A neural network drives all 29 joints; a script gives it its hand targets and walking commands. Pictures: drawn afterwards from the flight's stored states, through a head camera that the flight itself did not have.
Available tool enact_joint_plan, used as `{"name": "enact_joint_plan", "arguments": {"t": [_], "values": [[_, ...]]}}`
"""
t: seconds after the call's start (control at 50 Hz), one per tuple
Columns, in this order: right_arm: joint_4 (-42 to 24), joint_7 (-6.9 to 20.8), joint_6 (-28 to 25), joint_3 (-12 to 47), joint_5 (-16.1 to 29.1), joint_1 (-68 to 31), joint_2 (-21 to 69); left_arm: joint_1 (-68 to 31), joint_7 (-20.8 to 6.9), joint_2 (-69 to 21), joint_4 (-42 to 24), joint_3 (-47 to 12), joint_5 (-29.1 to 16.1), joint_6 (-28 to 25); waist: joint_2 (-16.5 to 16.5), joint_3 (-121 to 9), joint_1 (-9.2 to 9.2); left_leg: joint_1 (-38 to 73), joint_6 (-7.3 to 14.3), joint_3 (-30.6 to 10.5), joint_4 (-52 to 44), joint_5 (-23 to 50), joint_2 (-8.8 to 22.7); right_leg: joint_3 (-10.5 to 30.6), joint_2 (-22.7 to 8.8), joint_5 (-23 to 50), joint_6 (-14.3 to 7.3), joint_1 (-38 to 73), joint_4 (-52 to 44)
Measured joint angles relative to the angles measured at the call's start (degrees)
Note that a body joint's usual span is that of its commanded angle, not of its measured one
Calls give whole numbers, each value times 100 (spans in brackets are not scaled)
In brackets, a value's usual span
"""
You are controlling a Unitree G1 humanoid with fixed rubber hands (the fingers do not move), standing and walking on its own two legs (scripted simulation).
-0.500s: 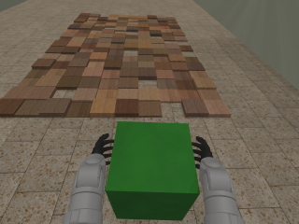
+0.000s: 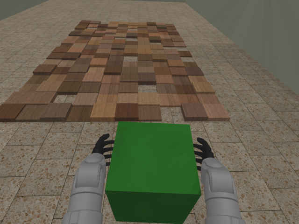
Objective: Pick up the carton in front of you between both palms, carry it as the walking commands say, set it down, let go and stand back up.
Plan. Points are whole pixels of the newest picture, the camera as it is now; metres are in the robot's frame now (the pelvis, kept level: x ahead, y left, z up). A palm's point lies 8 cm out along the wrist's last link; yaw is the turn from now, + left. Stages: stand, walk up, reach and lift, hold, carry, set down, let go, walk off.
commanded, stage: hold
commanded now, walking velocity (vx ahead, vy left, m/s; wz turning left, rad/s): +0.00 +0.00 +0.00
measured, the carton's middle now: (151, 174) +0.29 +0.00 -0.02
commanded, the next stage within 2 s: carry in 0.54 s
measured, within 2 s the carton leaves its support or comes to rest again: neither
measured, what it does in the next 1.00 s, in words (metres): walks ahead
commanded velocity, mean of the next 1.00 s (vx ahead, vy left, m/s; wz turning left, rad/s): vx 0.25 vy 0.00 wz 0.00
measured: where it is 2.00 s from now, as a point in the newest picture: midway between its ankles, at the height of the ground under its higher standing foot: (148, 181)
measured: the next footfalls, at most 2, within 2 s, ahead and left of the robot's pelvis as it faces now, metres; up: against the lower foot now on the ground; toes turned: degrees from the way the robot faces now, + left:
left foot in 1.04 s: +0.24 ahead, +0.09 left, +0.00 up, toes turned +11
right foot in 1.48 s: +0.59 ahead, -0.14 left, +0.00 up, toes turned -14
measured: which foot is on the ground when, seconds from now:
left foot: down 0.00-0.78, up 0.80-1.00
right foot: down 0.00-1.00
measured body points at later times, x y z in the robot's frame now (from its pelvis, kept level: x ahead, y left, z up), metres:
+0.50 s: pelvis +0.01 +0.00 +0.00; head -0.05 +0.00 +0.45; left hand +0.31 +0.15 +0.05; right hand +0.30 -0.16 +0.05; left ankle +0.03 +0.13 -0.75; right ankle +0.02 -0.13 -0.75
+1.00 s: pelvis +0.13 -0.01 +0.00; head +0.10 +0.00 +0.45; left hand +0.39 +0.15 +0.09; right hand +0.40 -0.15 +0.10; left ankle +0.17 +0.09 -0.73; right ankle +0.04 -0.12 -0.75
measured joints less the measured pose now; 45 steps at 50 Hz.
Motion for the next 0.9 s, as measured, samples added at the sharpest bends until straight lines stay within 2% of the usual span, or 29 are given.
{"name": "enact_joint_plan", "arguments": {"t": [0.16,0.52,0.56,0.62,0.66,0.72,0.76,0.8,0.86,0.9], "values": [[316,46,-84,-231,-94,-259,62,-179,-20,-47,203,214,104,-50,7,24,-2,-67,-4,41,98,-31,-1,14,6,-39,3,-91,132],[99,21,-80,-2,4,25,-5,70,29,17,-3,-57,13,-20,-13,-71,46,45,-4,56,-171,31,21,-6,-12,-2,-22,-3,-86],[49,-12,4,32,33,8,-3,79,19,22,-47,-29,-18,26,-18,-217,20,-249,-22,163,71,-89,75,-46,-6,-89,-16,-261,106],[-202,-69,111,156,136,95,-21,213,57,48,-314,-134,-124,99,-12,-484,-23,-732,-56,361,536,-752,174,-234,-77,-519,-29,-667,447],[-454,-99,177,267,222,126,-28,297,86,69,-652,-181,-220,194,-12,-598,3,-932,-31,489,661,-682,196,-329,-166,-774,-17,-967,763],[-949,-205,329,516,384,203,-37,470,108,105,-1280,-206,-409,358,-33,-703,88,-1070,-1,670,685,-390,237,-728,-325,-1285,-32,-1471,1399],[-1385,-258,510,637,497,323,-60,602,189,118,-1702,-291,-591,515,-6,-753,109,-1095,-41,723,734,-578,307,-983,-339,-1043,-109,-1509,1118],[-1871,-324,728,675,609,480,-89,672,259,126,-2043,-448,-720,691,94,-812,25,-1214,-21,680,1053,-914,427,-1172,-287,-456,-146,-1394,889],[-2503,-389,1015,647,833,764,-124,803,371,139,-2486,-734,-806,970,-1,-925,-77,-1737,18,1004,2098,-1564,468,-1347,-358,-615,-178,-1205,728],[-2826,-437,1228,705,972,919,-135,991,445,154,-2866,-826,-902,1206,-135,-983,-75,-2027,42,1225,2279,-1606,407,-1349,-460,-641,-149,-1001,432]]}}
